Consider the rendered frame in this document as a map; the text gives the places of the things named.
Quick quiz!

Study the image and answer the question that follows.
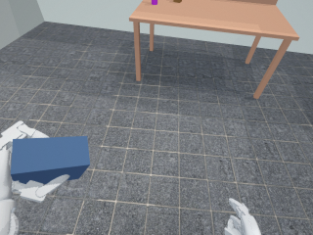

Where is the robot right hand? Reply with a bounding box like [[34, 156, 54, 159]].
[[224, 198, 261, 235]]

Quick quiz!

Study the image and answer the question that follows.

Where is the table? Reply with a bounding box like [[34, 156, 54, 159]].
[[129, 0, 300, 99]]

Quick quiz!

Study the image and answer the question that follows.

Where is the sponge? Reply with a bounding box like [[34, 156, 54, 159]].
[[11, 136, 90, 184]]

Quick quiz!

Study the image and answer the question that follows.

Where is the robot left hand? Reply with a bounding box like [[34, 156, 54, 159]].
[[0, 120, 69, 203]]

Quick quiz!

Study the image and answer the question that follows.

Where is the robot left forearm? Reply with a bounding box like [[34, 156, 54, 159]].
[[0, 199, 21, 235]]

